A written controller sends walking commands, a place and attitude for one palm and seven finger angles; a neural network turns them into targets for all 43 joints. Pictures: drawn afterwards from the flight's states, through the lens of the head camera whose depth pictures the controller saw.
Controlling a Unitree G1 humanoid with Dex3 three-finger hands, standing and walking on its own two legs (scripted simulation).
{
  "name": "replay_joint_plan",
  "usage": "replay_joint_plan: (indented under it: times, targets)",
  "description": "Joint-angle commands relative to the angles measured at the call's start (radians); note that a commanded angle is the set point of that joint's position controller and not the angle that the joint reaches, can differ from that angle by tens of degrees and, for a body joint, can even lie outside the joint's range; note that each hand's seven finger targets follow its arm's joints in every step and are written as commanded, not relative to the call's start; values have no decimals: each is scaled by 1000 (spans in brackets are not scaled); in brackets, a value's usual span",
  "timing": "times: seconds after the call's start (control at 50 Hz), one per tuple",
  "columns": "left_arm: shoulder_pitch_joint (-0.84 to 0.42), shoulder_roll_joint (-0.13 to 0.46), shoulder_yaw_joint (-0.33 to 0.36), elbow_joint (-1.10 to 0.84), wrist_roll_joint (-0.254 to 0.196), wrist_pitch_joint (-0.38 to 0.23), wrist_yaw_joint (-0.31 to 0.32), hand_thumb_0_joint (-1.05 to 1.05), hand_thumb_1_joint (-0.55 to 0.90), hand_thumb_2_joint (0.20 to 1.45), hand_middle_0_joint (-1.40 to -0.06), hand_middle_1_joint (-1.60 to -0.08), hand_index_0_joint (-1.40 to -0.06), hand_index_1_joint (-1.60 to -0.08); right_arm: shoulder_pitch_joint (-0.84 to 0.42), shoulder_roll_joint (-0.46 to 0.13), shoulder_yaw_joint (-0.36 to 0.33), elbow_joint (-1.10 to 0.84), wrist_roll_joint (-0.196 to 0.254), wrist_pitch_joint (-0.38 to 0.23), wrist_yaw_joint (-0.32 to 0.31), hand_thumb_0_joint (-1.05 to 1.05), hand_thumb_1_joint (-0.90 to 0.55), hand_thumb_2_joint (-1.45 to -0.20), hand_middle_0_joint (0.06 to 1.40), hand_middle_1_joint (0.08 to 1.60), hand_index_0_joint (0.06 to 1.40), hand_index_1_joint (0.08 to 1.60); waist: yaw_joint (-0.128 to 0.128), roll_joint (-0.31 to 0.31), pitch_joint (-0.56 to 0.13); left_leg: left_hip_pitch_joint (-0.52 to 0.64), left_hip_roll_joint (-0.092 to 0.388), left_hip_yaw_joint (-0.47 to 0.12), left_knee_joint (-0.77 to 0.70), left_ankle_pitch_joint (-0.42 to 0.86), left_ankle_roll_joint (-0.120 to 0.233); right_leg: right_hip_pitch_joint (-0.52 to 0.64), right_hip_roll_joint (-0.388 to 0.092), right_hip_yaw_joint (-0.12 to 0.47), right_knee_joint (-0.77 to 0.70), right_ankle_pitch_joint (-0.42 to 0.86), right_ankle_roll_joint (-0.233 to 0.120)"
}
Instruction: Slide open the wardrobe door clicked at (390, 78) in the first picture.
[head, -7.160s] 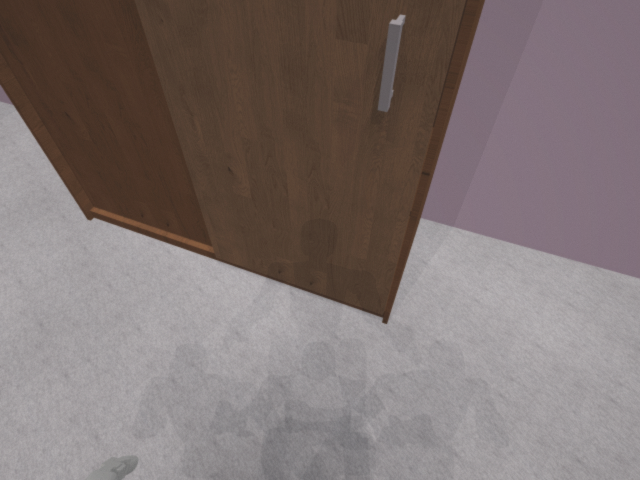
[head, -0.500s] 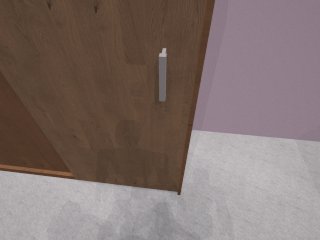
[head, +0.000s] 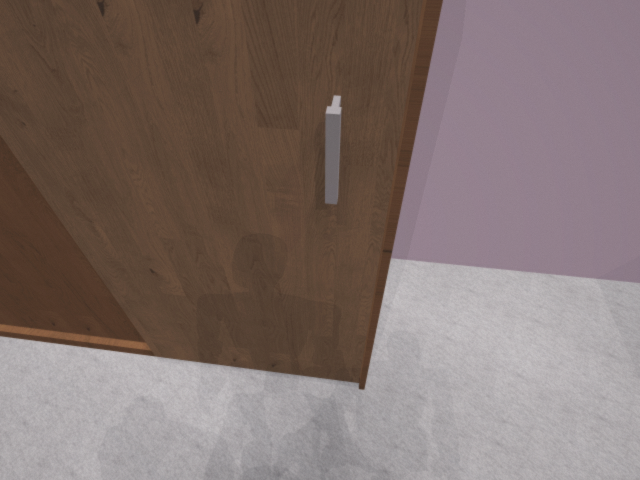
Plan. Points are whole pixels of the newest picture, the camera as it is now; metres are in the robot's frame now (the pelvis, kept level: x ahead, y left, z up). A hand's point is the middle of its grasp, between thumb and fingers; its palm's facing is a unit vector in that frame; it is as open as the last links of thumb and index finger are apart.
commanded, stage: look again from close up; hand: right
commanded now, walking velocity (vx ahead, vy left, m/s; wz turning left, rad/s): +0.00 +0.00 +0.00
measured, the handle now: (333, 152) +0.53 +0.01 +0.15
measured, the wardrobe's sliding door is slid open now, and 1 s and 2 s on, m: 0.00 0.00 0.00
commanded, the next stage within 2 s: none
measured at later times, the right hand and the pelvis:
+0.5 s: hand out of the picture +0.00 -0.17 -0.18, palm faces +0.01 +0.98 -0.18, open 7.4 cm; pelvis +0.01 +0.00 +0.00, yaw +1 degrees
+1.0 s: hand out of the picture +0.01 -0.17 -0.18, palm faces +0.01 +0.98 -0.19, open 7.4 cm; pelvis +0.01 +0.00 +0.00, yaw +1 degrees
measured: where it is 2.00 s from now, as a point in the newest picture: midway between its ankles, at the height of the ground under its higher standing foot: outside the picture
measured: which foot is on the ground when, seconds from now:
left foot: down 0.00-1.00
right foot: down 0.00-1.00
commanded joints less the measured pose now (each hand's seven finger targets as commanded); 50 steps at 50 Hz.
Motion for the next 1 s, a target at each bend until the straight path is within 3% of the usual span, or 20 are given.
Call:
replay_joint_plan:
  times: [0.0, 0.4, 0.98]
  targets:
    - [33, 124, 26, -28, 1, -14, 9, 0, 900, 900, -200, -300, -200, -300, 63, -106, -21, -32, -3, -10, -12, 0, -900, -900, 200, 300, 200, 300, 5, -17, 27, -24, 91, -84, -56, 26, 32, -37, -152, 139, -95, -9, 40]
    - [80, 86, 28, -15, 2, -17, 16, 0, 900, 900, -200, -300, -200, -300, 99, -61, -23, -21, -4, -10, -16, 0, -900, -900, 200, 300, 200, 300, 5, -17, 41, -47, 80, -84, -38, 26, 32, -34, -155, 132, -88, -13, 37]
    - [66, 111, 31, -26, 3, -21, 18, 0, 900, 900, -200, -300, -200, -300, 75, -86, -34, -25, -5, -13, -12, 0, -900, -900, 200, 300, 200, 300, 5, -10, 48, -46, 79, -86, -40, 30, 35, -27, -160, 131, -92, -8, 33]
